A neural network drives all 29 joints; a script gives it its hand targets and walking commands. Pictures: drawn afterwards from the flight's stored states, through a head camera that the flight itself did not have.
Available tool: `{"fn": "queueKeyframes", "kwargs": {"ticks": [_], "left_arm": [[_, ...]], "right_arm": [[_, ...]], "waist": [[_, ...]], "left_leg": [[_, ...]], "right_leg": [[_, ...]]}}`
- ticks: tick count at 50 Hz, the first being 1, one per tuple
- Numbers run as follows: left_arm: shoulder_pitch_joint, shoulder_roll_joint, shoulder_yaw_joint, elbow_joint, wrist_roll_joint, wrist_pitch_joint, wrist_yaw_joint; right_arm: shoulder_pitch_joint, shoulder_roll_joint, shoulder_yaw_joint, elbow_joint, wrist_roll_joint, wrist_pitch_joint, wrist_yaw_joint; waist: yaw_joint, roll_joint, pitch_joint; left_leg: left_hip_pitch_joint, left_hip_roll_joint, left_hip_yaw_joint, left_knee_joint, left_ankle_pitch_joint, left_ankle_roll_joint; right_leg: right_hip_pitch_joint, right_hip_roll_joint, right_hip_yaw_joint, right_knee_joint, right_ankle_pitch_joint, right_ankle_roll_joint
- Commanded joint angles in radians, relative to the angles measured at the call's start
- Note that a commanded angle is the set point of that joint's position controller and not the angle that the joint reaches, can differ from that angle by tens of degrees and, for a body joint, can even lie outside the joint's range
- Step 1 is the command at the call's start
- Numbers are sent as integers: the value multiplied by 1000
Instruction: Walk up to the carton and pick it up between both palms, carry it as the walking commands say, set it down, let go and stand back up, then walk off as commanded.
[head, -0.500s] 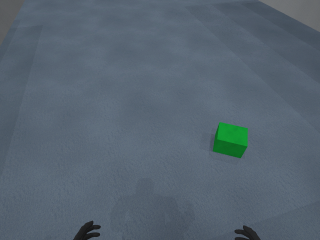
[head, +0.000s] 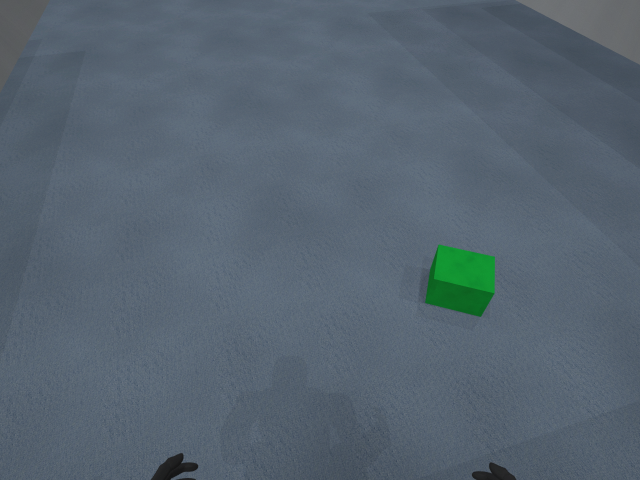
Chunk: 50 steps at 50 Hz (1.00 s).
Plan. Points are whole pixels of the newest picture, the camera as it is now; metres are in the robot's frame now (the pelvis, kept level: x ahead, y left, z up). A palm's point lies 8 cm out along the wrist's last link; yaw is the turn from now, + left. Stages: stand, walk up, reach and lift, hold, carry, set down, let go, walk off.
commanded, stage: stand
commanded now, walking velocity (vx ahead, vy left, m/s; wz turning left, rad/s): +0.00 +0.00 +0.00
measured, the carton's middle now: (459, 280) +0.92 -0.48 -0.69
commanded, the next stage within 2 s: walk up in 0.72 s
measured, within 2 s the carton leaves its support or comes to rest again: neither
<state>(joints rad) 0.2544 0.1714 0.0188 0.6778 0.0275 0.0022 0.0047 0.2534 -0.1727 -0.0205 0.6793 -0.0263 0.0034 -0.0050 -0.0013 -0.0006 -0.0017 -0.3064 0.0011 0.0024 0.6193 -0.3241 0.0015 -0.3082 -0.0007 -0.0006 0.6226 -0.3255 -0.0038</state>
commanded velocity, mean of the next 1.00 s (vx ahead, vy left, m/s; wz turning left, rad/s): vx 0.04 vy -0.02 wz -0.05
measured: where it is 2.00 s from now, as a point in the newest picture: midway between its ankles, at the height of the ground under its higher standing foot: (403, 444)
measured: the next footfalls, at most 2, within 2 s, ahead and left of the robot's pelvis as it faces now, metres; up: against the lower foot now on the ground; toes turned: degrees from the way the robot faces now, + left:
right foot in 1.24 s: +0.09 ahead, -0.25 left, +0.00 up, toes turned -20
left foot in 1.70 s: +0.45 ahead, -0.10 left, +0.00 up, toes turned -13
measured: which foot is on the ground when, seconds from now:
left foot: down 0.00-1.00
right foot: down 0.00-0.92, up 0.94-1.00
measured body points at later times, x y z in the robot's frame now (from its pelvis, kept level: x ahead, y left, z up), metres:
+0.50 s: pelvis +0.00 +0.00 +0.00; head +0.01 +0.00 +0.45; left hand +0.10 +0.23 -0.12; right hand +0.10 -0.23 -0.12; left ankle +0.00 +0.12 -0.73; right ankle +0.00 -0.12 -0.73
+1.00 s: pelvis +0.00 -0.01 +0.01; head +0.01 -0.01 +0.46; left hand +0.09 +0.24 -0.13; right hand +0.04 -0.27 -0.12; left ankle +0.00 +0.12 -0.73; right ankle -0.01 -0.13 -0.67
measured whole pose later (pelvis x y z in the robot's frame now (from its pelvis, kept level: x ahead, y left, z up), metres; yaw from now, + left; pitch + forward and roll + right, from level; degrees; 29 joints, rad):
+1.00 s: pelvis +0.00 -0.01 +0.01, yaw -5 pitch +1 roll +0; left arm 0.27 0.22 0.08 0.84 0.05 0.04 -0.05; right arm 0.29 -0.20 -0.06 0.89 -0.02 -0.01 -0.07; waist 0.01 -0.01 0.00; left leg -0.25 0.06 0.06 0.50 -0.29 -0.02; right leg -0.52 0.02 0.01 1.01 -0.32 0.02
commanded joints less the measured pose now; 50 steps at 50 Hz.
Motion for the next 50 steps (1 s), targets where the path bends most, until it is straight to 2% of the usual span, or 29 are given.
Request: {"fn": "queueKeyframes", "kwargs": {"ticks": [1, 26, 45, 46, 47, 48, 49, 50], "left_arm": [[-1, 82, 23, -63, -1, -14, 3], [29, 83, 34, 16, -5, -16, 13], [59, 84, 38, 154, -10, -17, 24], [19, 211, 100, 143, -26, 4, 2], [-135, 175, 69, 68, 10, 19, -37], [-293, 105, 74, -28, 42, 23, -66], [-303, 84, 77, -33, 39, 22, -80], [-219, 78, 76, -3, 28, 17, -87]], "right_arm": [[-1, -82, -23, -63, 0, -14, -3], [27, -82, -34, 19, 4, -15, -13], [62, -83, -40, 151, 9, -16, -23], [43, -250, -92, 86, 0, -10, -68], [294, -310, -127, 220, 22, -12, -68], [269, -310, -127, 223, 3, -11, -81], [207, -267, -111, 229, -4, -20, -87], [149, -230, -98, 227, -2, -33, -79]], "waist": [[0, 0, -29], [0, 0, -5], [1, 0, 26], [-7, 8, 120], [-153, 133, -95], [-147, 101, 57], [-94, 84, 97], [-44, 138, 49]], "left_leg": [[10, 45, -60, -107, 142, 33], [34, 51, -69, -145, 154, 38], [65, 60, -76, -197, 166, 40], [149, 318, -213, -189, 680, 72], [406, 501, -487, -416, -519, 156], [261, 559, -564, -484, -653, 149], [228, 516, -463, -474, -543, 108], [208, 457, -346, -463, -430, 66]], "right_leg": [[9, -46, 62, -109, 149, -33], [32, -53, 71, -146, 159, -39], [64, -62, 79, -199, 168, -41], [-164, -38, 15, 118, 362, 10], [-469, 7, -16, 364, -233, 1], [-659, -43, 115, 524, -93, 23], [-684, -79, 154, 585, 19, 42], [-623, -89, 140, 617, 72, 47]]}}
